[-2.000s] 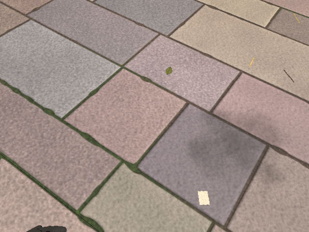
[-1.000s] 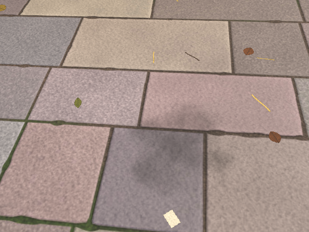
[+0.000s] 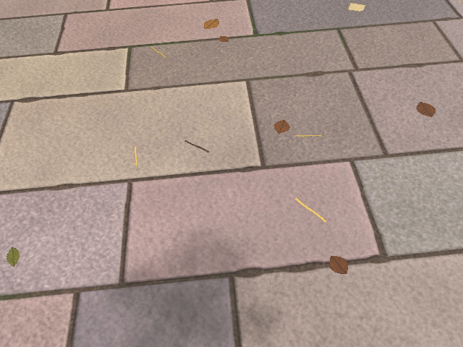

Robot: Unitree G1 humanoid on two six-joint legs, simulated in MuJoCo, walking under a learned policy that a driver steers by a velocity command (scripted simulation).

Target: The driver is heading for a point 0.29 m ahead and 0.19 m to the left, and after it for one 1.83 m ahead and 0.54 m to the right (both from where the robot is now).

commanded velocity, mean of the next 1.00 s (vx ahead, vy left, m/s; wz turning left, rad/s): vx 0.23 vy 0.00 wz -0.10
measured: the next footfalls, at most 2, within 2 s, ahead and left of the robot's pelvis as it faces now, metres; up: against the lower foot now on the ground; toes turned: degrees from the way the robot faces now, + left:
left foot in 0.34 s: +0.36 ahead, +0.14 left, +0.00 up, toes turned +11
right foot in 0.82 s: +0.40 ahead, -0.10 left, +0.00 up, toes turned -6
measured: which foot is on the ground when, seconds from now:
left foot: up 0.00-0.32, down 0.34-0.82, up 0.84-1.00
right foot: down 0.00-0.34, up 0.36-0.80, down 0.82-1.00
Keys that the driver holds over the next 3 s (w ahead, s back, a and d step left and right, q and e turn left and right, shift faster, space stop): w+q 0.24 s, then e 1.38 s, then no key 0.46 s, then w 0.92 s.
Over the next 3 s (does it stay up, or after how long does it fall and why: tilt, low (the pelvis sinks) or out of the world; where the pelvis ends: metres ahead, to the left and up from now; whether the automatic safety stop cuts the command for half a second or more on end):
stays up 0.64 -0.18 0.00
